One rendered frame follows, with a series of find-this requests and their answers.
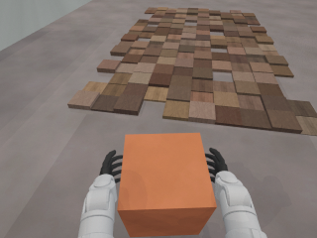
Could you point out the robot right forearm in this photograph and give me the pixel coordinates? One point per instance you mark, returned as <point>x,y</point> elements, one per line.
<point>238,212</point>

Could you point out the carton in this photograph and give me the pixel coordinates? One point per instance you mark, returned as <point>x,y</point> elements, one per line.
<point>165,185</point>

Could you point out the robot left forearm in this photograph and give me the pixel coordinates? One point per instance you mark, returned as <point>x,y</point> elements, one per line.
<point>98,210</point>

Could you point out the right robot hand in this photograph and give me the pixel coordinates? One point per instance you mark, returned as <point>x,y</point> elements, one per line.
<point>218,164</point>

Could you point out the left robot hand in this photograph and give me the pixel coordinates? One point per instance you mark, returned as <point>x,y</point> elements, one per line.
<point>107,166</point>

